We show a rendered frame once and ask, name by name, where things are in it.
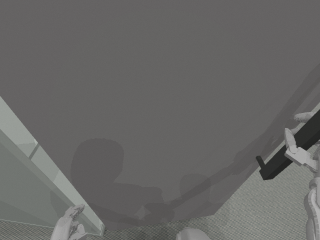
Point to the robot right thigh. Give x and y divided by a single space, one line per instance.
191 234

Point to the right robot forearm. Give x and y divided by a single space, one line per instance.
312 206

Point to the handle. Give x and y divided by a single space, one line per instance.
306 137

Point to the fridge door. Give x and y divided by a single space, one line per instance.
155 110

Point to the right robot hand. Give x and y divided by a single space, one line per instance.
299 155

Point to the left robot hand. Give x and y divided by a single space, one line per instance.
65 227

